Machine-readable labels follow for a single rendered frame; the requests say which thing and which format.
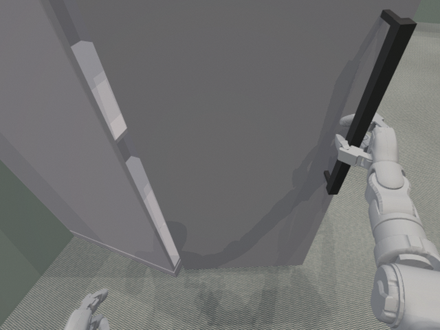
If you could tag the right robot hand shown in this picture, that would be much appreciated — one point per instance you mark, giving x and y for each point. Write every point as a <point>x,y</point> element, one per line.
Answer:
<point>382,145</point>

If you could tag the robot right upper arm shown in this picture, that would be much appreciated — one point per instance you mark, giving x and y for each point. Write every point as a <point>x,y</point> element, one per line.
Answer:
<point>406,297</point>

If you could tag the fridge door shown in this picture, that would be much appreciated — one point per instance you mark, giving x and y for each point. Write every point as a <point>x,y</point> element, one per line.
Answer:
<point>233,107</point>

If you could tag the handle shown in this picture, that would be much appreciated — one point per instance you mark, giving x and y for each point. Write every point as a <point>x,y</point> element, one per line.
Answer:
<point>397,38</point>

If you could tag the robot right forearm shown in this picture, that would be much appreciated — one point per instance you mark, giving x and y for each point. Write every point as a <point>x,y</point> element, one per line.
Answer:
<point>397,229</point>

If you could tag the left robot hand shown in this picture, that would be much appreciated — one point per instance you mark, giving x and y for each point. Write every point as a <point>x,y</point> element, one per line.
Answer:
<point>81,319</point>

